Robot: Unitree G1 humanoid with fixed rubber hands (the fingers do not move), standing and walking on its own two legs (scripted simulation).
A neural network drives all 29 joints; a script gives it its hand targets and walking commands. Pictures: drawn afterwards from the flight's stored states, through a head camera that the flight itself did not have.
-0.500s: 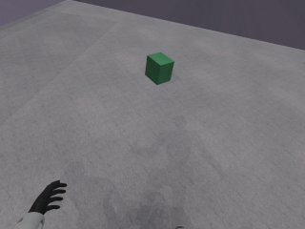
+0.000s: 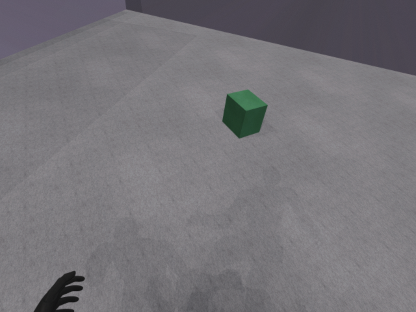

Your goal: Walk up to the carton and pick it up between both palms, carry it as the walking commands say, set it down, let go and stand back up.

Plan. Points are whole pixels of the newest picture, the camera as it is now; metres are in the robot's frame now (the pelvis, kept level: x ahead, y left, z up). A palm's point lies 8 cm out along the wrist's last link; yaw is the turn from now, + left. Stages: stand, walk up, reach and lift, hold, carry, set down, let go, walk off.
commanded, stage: walk up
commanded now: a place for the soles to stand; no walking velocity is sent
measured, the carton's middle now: (243, 113) +1.67 -0.38 -0.62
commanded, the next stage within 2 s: none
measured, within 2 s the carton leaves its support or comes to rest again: neither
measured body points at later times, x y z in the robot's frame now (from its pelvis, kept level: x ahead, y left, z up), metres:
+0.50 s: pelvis +0.23 -0.08 +0.01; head +0.24 -0.05 +0.46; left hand +0.34 +0.26 -0.08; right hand +0.37 -0.42 -0.05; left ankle +0.23 +0.07 -0.68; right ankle +0.21 -0.17 -0.71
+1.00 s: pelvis +0.41 -0.13 -0.01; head +0.43 -0.12 +0.44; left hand +0.53 +0.22 -0.08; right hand +0.52 -0.48 -0.09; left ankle +0.34 +0.03 -0.64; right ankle +0.46 -0.21 -0.71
